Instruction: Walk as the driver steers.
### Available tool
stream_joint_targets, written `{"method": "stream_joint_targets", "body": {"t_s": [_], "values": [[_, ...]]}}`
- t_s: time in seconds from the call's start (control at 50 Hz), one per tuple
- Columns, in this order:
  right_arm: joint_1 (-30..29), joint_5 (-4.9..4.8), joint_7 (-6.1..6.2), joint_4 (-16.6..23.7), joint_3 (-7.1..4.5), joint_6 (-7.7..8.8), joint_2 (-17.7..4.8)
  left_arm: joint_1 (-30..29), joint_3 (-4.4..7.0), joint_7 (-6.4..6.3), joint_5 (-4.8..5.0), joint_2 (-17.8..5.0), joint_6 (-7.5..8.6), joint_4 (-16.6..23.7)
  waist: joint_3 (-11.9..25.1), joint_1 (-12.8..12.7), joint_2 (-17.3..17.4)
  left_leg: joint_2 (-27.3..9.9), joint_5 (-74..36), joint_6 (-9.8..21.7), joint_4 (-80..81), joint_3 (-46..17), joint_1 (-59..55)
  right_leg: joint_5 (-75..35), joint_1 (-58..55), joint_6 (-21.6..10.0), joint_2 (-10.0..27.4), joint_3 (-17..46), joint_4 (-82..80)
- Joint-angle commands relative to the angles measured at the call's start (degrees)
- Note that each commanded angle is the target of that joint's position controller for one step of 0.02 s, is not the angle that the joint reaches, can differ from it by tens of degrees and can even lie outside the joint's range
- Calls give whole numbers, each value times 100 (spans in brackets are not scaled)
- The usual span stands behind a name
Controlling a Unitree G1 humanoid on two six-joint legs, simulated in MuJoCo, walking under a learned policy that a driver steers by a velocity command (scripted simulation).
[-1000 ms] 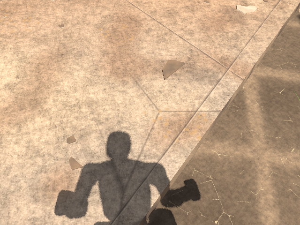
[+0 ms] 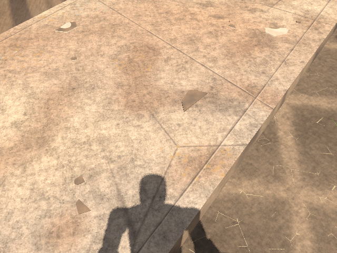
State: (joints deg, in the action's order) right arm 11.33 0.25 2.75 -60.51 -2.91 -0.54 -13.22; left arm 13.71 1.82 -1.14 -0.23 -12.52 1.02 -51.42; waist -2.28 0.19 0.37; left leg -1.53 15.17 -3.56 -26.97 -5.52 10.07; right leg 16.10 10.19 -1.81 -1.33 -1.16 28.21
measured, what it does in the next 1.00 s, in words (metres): walks ahead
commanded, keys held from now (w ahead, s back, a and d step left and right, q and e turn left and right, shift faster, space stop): no key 0.36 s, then w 0.64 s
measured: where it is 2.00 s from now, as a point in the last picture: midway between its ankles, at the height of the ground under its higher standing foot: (189, 184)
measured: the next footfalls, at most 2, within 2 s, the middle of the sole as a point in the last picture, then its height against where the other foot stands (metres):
right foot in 1.06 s outside the picture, level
left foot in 1.58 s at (161, 205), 0.11 m higher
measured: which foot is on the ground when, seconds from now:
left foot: down 0.00-1.00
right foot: down 0.00-0.60, up 0.62-1.00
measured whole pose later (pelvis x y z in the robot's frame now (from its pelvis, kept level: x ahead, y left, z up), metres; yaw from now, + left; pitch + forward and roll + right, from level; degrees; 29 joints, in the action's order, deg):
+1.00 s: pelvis +0.18 +0.00 +0.00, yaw +0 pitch +2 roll +0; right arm 29.7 -0.4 1.3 -61.3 -1.9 4.5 -10.9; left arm -1.8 1.7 2.2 1.8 -12.8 4.0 -48.9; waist -1.9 5.6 -1.8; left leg -0.6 19.9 0.0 -9.0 1.4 -9.0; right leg 0.7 35.4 -2.5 2.7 -1.9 33.6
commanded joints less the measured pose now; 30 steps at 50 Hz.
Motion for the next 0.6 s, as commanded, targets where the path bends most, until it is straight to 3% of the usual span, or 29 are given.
{"method": "stream_joint_targets", "body": {"t_s": [0.02,0.36,0.38,0.4,0.44,0.46,0.48,0.52,0.54,0.58,0.6], "values": [[103,-2,28,61,-93,47,-594,72,122,-25,6,-633,55,128,35,-2,-91,-6,-838,101,330,58,68,-884,86,-63,403,450,-678],[358,-15,64,-291,-10,64,-518,200,45,-47,30,-609,6,-420,-34,-32,-45,5,-780,102,417,162,184,-769,76,-79,320,400,-752],[460,-12,68,-343,15,58,-434,281,33,-60,24,-574,-5,-487,92,-33,-84,81,-407,105,383,265,138,-155,36,-89,291,394,-846],[605,155,-20,-434,141,-27,-114,410,11,-40,-153,-542,-74,-538,47,-83,-143,-24,-44,211,368,140,176,714,51,-235,612,824,-1128],[430,212,-89,-278,117,-58,-232,490,146,-12,-124,-921,-181,-560,-274,-177,-618,362,1117,364,-402,572,737,2619,206,-553,851,1379,-1509],[160,-126,6,-107,0,97,-604,379,217,-80,162,-1155,-88,-475,-465,-204,-824,382,1051,316,-845,810,1076,2981,341,-711,1089,1651,-1756],[72,-150,18,-16,38,220,-514,517,262,-114,214,-1278,-18,-517,-522,-254,-1047,203,954,352,-1234,704,1130,3068,499,-931,1474,2169,-1969],[324,-137,-53,-58,57,394,-301,448,276,-138,186,-1175,71,-521,-674,-100,-1017,-65,1026,506,-1508,587,1230,2684,590,-1124,1807,2442,-2062],[494,-165,-99,-90,61,452,-219,258,267,-126,211,-1106,84,-454,-700,49,-883,-85,1140,632,-1109,622,996,2474,709,-1064,1731,2241,-1963],[1181,-117,-151,-358,10,520,-200,-316,227,-78,291,-931,88,-236,-636,460,-496,178,353,786,289,812,-490,1786,1488,-724,1061,1310,-1303],[1664,-70,-156,-500,-62,519,-385,-418,158,-48,251,-697,124,-163,-354,583,62,-194,396,829,626,144,-1156,1219,1872,-491,647,778,-253]]}}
